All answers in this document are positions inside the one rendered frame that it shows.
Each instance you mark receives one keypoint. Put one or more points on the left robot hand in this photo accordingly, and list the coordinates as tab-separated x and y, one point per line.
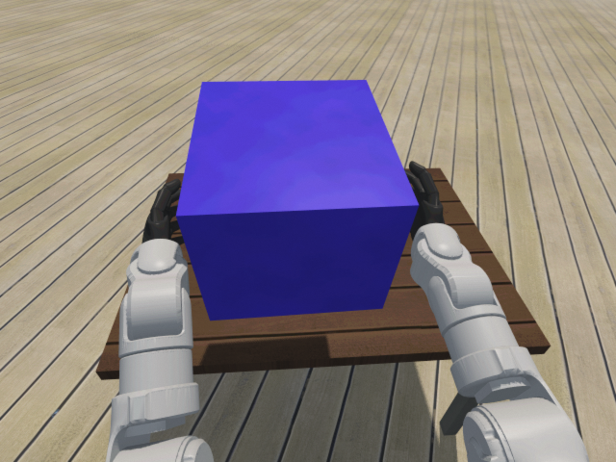
158	225

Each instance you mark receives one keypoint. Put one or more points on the table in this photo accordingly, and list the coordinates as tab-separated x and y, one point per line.
405	330

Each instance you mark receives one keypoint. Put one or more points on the left robot forearm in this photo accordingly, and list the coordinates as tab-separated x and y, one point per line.
156	388

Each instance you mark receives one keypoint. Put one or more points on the right robot upper arm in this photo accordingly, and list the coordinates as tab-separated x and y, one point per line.
521	430

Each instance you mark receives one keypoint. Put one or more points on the right robot hand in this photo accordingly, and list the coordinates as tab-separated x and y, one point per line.
430	208

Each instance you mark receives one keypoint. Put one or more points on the left robot upper arm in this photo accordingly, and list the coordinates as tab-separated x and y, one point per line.
181	449

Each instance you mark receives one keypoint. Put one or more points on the carton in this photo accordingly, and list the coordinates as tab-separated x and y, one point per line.
294	200

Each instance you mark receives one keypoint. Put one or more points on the right robot forearm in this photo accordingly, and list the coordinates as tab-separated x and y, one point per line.
488	364

